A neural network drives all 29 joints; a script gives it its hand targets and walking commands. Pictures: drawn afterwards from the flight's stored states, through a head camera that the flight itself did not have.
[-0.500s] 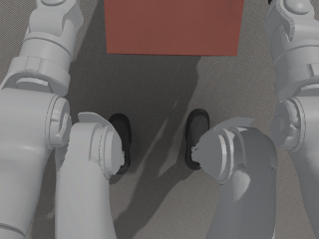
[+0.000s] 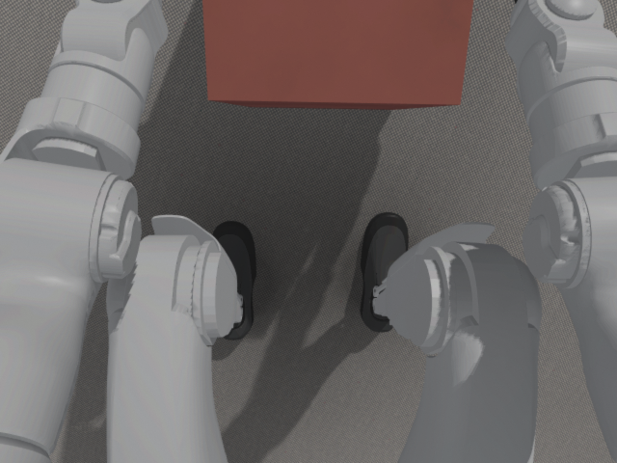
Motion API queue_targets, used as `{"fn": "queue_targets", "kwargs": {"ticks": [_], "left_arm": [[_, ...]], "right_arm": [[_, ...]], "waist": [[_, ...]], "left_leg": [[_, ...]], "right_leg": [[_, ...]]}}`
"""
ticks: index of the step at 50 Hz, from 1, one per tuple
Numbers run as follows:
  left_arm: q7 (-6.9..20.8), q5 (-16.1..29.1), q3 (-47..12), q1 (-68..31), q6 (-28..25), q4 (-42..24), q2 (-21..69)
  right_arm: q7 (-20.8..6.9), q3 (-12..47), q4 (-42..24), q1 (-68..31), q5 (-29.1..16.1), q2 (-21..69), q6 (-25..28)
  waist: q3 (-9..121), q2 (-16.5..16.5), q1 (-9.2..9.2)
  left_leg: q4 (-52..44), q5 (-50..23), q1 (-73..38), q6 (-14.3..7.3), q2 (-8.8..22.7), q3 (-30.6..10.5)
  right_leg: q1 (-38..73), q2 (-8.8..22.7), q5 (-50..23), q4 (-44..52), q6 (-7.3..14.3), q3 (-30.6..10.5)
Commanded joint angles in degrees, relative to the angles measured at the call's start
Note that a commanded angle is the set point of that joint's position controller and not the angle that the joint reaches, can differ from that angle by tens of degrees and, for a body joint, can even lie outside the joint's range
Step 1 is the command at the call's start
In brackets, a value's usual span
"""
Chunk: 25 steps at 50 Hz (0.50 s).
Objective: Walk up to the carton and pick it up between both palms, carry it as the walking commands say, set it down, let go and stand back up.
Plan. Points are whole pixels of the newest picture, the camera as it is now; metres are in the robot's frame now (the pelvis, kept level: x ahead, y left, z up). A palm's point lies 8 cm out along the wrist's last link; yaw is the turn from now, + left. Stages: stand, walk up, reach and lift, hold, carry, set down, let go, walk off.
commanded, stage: reach and lift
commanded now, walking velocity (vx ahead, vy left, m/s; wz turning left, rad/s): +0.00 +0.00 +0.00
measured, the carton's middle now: out of the picture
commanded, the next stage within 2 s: none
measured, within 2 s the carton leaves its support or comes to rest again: leaves its support in 1.14 s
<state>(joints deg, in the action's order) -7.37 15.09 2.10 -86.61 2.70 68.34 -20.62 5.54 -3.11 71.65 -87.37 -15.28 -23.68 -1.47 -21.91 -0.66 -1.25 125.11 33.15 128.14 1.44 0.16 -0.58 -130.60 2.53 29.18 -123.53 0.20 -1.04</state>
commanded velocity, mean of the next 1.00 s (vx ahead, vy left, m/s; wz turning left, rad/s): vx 0.00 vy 0.00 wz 0.00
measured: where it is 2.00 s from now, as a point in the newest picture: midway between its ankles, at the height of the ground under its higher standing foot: (307, 295)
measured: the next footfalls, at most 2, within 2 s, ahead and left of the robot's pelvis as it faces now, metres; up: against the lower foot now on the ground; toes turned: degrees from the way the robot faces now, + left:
none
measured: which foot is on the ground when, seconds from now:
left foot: down 0.00-1.00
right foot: down 0.00-1.00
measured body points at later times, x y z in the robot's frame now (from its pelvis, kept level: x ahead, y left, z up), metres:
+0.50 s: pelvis +0.00 +0.00 +0.00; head +0.38 -0.01 +0.24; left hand +0.57 +0.13 -0.18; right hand +0.56 -0.18 -0.19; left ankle +0.11 +0.13 -0.34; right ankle +0.13 -0.12 -0.34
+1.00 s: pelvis +0.00 +0.00 -0.02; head +0.37 -0.02 +0.23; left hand +0.57 +0.13 -0.18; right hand +0.57 -0.18 -0.18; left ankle +0.11 +0.13 -0.34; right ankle +0.13 -0.13 -0.34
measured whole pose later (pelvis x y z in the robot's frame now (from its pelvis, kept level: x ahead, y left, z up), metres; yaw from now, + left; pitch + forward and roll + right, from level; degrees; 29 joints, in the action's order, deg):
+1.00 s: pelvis +0.00 +0.00 -0.02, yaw +0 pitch +35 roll +1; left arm -4.3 4.8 13.2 -86.2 10.7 60.3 -15.5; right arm 1.9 -9.6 63.5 -88.2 -4.6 -19.7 -11.5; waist -22.5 -1.8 -1.6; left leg 128.3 32.4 131.0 1.2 -0.9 -0.7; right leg -133.0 2.1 28.9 -126.8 -0.3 -1.7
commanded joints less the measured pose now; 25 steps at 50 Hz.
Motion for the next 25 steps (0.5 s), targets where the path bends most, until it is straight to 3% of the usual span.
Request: {"fn": "queue_targets", "kwargs": {"ticks": [1,13,18,25], "left_arm": [[-0.2,-0.1,0.2,-14.6,-1.1,-5.1,-4.8],[-1.4,-1.8,0.1,-17.3,-1.2,-7.6,-1.3],[-0.9,-1.5,-1.3,-18.4,-1.3,-8.4,2.8],[2.1,-1.9,-3.9,-21.8,-1.3,-9.4,15.2]], "right_arm": [[0.1,-0.5,-4.8,-14.8,0.2,-5.7,1.1],[1.4,0.2,-6.2,-17.2,1.0,-2.9,1.7],[1.4,0.4,-6.6,-17.4,2.1,-0.5,1.9],[-1.9,3.3,-7.7,-20.9,2.2,12.9,1.3]], "waist": [[67.8,1.1,-0.56],[70.8,0.7,-0.63],[69.7,0.2,-2.3],[67.2,-0.1,-2.33]], "left_leg": [[-9.9,-14.9,-28.4,0.8,-2.6,2.4],[-9.7,-15.8,-31.9,1.0,-4.0,2.7],[-9.7,-16.0,-32.2,1.1,-4.7,2.5],[-10.0,-16.0,-31.7,0.6,-5.3,2.3]], "right_leg": [[37.5,-2.6,-15.7,7.9,-1.6,1.7],[40.5,-3.9,-16.7,8.1,-1.6,1.9],[40.9,-4.4,-17.1,8.5,-1.4,2.1],[39.7,-5.2,-17.4,8.3,-1.1,2.5]]}}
